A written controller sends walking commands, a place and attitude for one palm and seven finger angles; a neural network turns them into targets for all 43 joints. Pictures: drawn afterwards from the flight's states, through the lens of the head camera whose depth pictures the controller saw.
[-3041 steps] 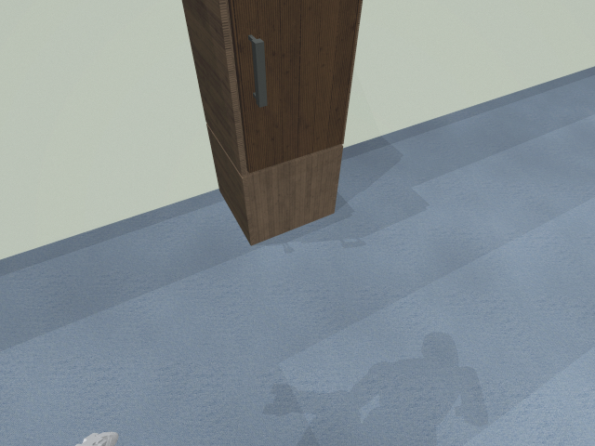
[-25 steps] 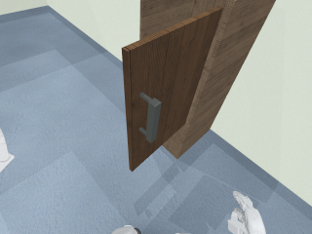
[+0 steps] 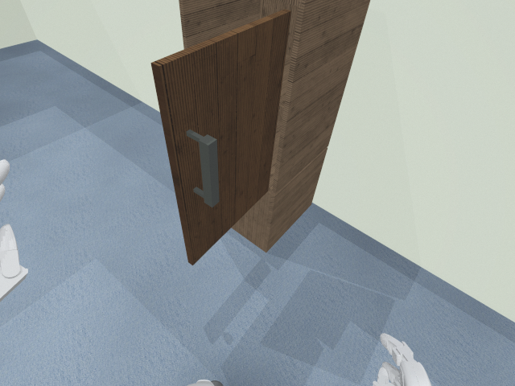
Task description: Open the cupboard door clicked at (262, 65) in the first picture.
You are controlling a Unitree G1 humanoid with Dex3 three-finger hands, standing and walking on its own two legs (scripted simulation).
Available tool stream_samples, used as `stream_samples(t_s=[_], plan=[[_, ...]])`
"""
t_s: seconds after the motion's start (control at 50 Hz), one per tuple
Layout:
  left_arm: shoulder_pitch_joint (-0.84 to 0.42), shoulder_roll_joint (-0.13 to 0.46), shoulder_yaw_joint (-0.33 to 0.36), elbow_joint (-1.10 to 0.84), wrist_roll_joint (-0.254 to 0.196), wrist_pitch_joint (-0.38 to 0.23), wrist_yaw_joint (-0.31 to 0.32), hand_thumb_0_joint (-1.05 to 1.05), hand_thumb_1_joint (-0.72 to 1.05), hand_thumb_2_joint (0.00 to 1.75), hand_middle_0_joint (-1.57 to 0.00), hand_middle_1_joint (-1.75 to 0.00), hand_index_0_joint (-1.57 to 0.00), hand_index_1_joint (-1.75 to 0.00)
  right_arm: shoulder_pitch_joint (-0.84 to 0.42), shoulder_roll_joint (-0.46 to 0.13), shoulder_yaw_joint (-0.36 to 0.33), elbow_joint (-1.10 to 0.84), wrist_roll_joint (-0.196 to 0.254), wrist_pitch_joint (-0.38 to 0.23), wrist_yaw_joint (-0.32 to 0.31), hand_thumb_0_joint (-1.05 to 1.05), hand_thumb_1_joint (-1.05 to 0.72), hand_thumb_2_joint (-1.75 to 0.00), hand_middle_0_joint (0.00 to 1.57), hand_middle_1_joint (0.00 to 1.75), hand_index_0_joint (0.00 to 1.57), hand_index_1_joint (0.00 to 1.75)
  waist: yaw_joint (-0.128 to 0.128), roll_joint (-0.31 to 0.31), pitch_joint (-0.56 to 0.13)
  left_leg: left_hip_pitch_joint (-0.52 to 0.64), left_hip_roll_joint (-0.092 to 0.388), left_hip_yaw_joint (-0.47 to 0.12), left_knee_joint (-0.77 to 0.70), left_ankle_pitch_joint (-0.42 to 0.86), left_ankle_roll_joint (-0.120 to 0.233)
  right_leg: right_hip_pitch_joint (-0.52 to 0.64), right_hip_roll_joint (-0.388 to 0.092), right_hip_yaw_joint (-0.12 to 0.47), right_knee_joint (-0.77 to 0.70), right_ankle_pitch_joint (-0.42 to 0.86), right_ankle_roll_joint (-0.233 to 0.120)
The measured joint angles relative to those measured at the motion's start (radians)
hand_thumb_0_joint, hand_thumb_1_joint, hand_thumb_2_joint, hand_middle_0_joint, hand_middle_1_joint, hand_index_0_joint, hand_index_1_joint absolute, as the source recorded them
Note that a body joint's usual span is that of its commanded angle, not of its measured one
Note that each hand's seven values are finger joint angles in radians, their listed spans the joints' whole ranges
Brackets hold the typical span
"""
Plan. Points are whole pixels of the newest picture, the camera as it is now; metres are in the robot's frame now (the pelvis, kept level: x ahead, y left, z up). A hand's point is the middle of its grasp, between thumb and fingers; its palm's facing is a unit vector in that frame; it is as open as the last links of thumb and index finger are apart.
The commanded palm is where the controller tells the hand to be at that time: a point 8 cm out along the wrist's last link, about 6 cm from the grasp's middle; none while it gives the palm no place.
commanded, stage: stop stepping back and stand still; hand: left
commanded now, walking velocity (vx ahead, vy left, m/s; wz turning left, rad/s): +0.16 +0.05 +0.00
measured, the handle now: (202, 169) +0.53 +0.12 +0.03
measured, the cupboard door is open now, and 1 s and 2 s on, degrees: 93 93 93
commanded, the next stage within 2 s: let the arm hang, fingers relaxed in 0.52 s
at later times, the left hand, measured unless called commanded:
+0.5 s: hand out of the picture +0.16 +0.27 +0.17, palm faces +0.42 -0.78 -0.45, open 7.4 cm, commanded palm +0.11 +0.31 +0.19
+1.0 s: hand out of the picture +0.01 +0.19 -0.17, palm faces +0.07 -0.98 -0.19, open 6.8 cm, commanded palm none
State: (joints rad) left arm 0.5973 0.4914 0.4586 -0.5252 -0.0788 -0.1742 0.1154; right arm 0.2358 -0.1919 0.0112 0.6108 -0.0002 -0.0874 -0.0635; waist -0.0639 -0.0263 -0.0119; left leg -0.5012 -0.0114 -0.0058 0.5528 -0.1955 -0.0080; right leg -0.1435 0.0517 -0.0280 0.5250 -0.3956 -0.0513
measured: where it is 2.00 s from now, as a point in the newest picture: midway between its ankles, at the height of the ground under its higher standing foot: outside the picture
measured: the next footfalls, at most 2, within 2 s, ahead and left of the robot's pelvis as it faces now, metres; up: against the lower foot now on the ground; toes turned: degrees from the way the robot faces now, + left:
left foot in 0.16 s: +0.05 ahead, +0.13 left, +0.00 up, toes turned +2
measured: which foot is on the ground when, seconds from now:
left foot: up 0.00-0.14, down 0.16-1.00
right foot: down 0.00-1.00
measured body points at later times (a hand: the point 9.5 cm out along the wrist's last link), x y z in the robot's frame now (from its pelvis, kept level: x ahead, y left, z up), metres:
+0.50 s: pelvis -0.03 +0.01 +0.00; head -0.04 +0.01 +0.45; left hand +0.13 +0.31 +0.20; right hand +0.13 -0.21 -0.08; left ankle +0.02 +0.13 -0.73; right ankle -0.06 -0.10 -0.73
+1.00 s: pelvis -0.03 +0.00 +0.01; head +0.00 +0.02 +0.46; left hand +0.01 +0.24 -0.15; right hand +0.01 -0.24 -0.14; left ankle +0.01 +0.13 -0.73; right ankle -0.04 -0.10 -0.73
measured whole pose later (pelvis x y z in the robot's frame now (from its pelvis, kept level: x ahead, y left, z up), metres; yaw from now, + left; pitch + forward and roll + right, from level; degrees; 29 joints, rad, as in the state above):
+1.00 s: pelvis -0.03 +0.00 +0.01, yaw +3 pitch -1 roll +0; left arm 0.24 0.19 0.02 0.98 0.00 0.01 0.02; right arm 0.24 -0.18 0.00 1.05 -0.02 0.02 -0.02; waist -0.01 -0.03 0.07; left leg -0.28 0.01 -0.02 0.49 -0.19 -0.01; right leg -0.17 0.04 -0.02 0.48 -0.29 -0.03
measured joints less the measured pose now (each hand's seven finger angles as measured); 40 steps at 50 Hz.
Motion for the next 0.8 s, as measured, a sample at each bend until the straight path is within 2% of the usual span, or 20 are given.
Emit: stream_samples(t_s=[0.04,0.06,0.08,0.12,0.16,0.22,0.3,0.38,0.46,0.54,0.62,0.64,0.66,0.72,0.76,0.8], plan=[[0.059,-0.015,0.002,-0.027,0.009,-0.004,0.004,0.01,0.89,0.89,-0.21,-0.30,-0.22,-0.31,0.035,-0.010,-0.004,0.028,-0.002,0.007,0.004,0.01,-0.90,-0.89,0.20,0.30,0.20,0.30,0.037,-0.024,-0.033,-0.035,-0.008,0.000,0.223,-0.056,-0.012,-0.012,-0.015,0.021,-0.017,0.058,-0.004],[0.068,-0.028,-0.004,-0.028,0.017,-0.013,0.009,0.01,0.89,0.89,-0.21,-0.30,-0.22,-0.31,0.054,-0.017,-0.007,0.044,-0.001,0.006,0.002,0.01,-0.90,-0.89,0.20,0.30,0.20,0.30,0.053,-0.030,-0.048,-0.025,-0.002,0.006,0.270,-0.075,-0.011,-0.010,-0.017,0.029,-0.027,0.060,0.003],[0.062,-0.043,-0.014,-0.020,0.026,-0.023,0.014,0.01,0.89,0.89,-0.21,-0.30,-0.22,-0.31,0.072,-0.024,-0.010,0.059,0.000,0.002,-0.003,0.02,-0.90,-0.89,0.20,0.30,0.20,0.30,0.065,-0.032,-0.058,0.001,0.008,0.013,0.269,-0.090,-0.007,-0.007,-0.019,0.031,-0.038,0.059,0.009],[0.007,-0.077,-0.039,0.011,0.044,-0.035,0.026,0.01,0.89,0.89,-0.21,-0.30,-0.22,-0.31,0.099,-0.042,-0.017,0.084,0.002,-0.015,-0.017,0.02,-0.90,-0.89,0.20,0.30,0.20,0.30,0.080,-0.025,-0.065,0.089,0.029,0.021,0.166,-0.087,0.007,-0.004,-0.023,0.018,-0.041,0.055,0.018],[-0.061,-0.114,-0.061,0.042,0.053,-0.040,0.036,0.01,0.88,0.89,-0.21,-0.30,-0.22,-0.31,0.109,-0.068,-0.027,0.095,0.004,-0.035,-0.028,0.02,-0.90,-0.89,0.20,0.30,0.20,0.30,0.080,0.012,-0.061,0.186,0.054,0.004,0.024,-0.052,0.024,-0.014,-0.013,-0.013,-0.013,0.040,0.026],[-0.126,-0.134,-0.057,0.096,0.052,-0.037,0.043,0.01,0.89,0.89,-0.21,-0.30,-0.21,-0.31,0.056,-0.057,-0.029,0.112,0.009,-0.036,-0.032,0.02,-0.90,-0.89,0.20,0.29,0.20,0.30,0.078,-0.001,-0.020,0.202,0.033,0.016,0.007,-0.044,0.011,-0.021,-0.039,-0.005,0.015,0.043,0.031],[-0.098,-0.106,-0.042,0.095,0.046,-0.020,0.034,0.02,0.89,0.89,-0.21,-0.30,-0.21,-0.31,0.002,-0.012,-0.004,0.061,0.006,-0.057,-0.022,0.02,-0.91,-0.89,0.20,0.29,0.20,0.30,0.052,-0.003,0.002,0.205,0.034,0.034,-0.020,-0.022,0.008,-0.034,-0.041,0.012,0.009,0.060,0.040],[-0.053,-0.078,-0.044,0.049,0.045,-0.025,0.027,0.02,0.89,0.89,-0.21,-0.30,-0.21,-0.31,-0.018,0.031,0.023,0.022,-0.001,-0.071,-0.010,0.02,-0.90,-0.89,0.20,0.29,0.20,0.30,0.040,0.003,0.004,0.193,0.045,0.028,-0.031,-0.006,0.004,-0.044,-0.029,0.007,-0.006,0.079,0.032],[-0.020,-0.078,-0.047,0.032,0.043,-0.032,0.025,0.02,0.89,0.89,-0.21,-0.30,-0.21,-0.31,-0.014,0.041,0.032,0.012,-0.007,-0.054,-0.005,0.01,-0.90,-0.89,0.20,0.30,0.20,0.30,0.054,0.023,-0.012,0.163,0.054,0.017,0.010,-0.060,0.008,-0.052,-0.017,-0.001,-0.012,0.081,0.019],[-0.044,-0.104,-0.062,0.054,0.043,-0.030,0.031,0.01,0.89,0.89,-0.21,-0.30,-0.22,-0.31,-0.004,0.010,0.023,0.041,-0.003,-0.033,-0.005,0.01,-0.90,-0.89,0.20,0.30,0.20,0.30,0.078,0.044,-0.014,0.167,0.055,0.012,0.048,-0.064,0.019,-0.041,-0.009,-0.007,0.004,0.063,0.022],[-0.095,-0.128,-0.064,0.110,0.043,-0.017,0.031,0.01,0.89,0.89,-0.21,-0.30,-0.22,-0.31,-0.004,-0.007,0.012,0.068,0.002,-0.016,-0.012,0.02,-0.90,-0.89,0.20,0.30,0.20,0.30,0.089,0.016,0.003,0.211,0.028,0.031,0.019,-0.057,0.016,-0.018,-0.038,0.008,0.016,0.044,0.041],[-0.124,-0.130,-0.079,0.166,0.061,-0.023,0.016,0.01,0.89,0.89,-0.21,-0.30,-0.21,-0.31,-0.009,-0.018,0.003,0.085,0.000,-0.033,0.005,0.02,-0.90,-0.89,0.20,0.30,0.20,0.30,0.088,0.021,-0.004,0.197,0.024,0.030,0.019,-0.056,0.020,-0.043,-0.044,0.000,0.039,0.063,0.045],[-0.171,-0.131,-0.112,0.257,0.075,-0.004,-0.008,0.01,0.89,0.89,-0.21,-0.30,-0.21,-0.31,-0.019,-0.034,-0.008,0.107,-0.002,-0.033,0.025,0.01,-0.90,-0.89,0.20,0.30,0.20,0.30,0.087,0.030,-0.012,0.179,0.015,0.028,0.024,-0.053,0.026,-0.077,-0.053,-0.003,0.087,0.062,0.049],[-0.308,-0.162,-0.231,0.618,0.093,0.119,-0.063,0.00,0.90,0.90,-0.20,-0.30,-0.20,-0.30,-0.065,-0.069,-0.021,0.163,-0.025,0.018,0.051,0.01,-0.90,-0.89,0.20,0.30,0.20,0.30,0.068,0.054,-0.020,0.139,-0.013,0.025,0.025,-0.037,0.042,-0.175,-0.062,0.032,0.248,-0.070,0.051],[-0.364,-0.194,-0.305,0.851,0.099,0.177,-0.086,0.00,0.90,0.90,-0.20,-0.30,-0.20,-0.30,-0.082,-0.070,-0.018,0.184,-0.035,0.046,0.056,0.01,-0.90,-0.89,0.20,0.29,0.20,0.30,0.052,0.048,-0.005,0.134,-0.027,0.027,0.022,-0.028,0.042,-0.179,-0.067,0.044,0.214,-0.049,0.048],[-0.383,-0.228,-0.373,1.041,0.104,0.199,-0.102,0.01,0.91,0.89,-0.19,-0.30,-0.20,-0.30,-0.090,-0.059,-0.012,0.209,-0.029,0.064,0.062,0.01,-0.90,-0.89,0.20,0.29,0.20,0.30,0.043,0.024,0.020,0.137,-0.032,0.037,0.036,-0.034,0.031,-0.149,-0.069,0.056,0.128,0.053,0.041]])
